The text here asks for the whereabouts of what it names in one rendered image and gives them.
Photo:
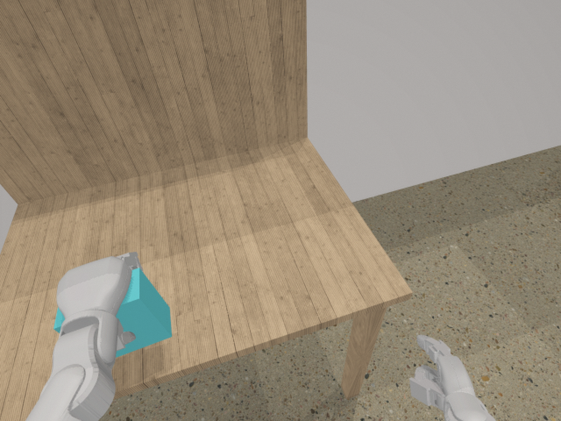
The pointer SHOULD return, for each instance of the left robot hand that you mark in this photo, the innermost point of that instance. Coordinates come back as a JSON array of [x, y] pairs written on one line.
[[99, 285]]

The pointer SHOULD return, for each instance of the robot right forearm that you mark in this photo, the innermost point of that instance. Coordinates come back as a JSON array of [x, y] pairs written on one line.
[[461, 406]]

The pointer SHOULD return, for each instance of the table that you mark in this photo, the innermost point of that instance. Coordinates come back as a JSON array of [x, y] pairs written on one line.
[[177, 129]]

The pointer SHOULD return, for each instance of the right robot hand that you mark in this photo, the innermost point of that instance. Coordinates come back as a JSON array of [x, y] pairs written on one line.
[[431, 386]]

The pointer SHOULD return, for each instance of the sponge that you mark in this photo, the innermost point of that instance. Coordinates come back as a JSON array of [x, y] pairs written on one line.
[[143, 312]]

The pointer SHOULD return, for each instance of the robot left forearm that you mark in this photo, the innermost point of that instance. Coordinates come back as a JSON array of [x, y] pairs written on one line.
[[81, 387]]

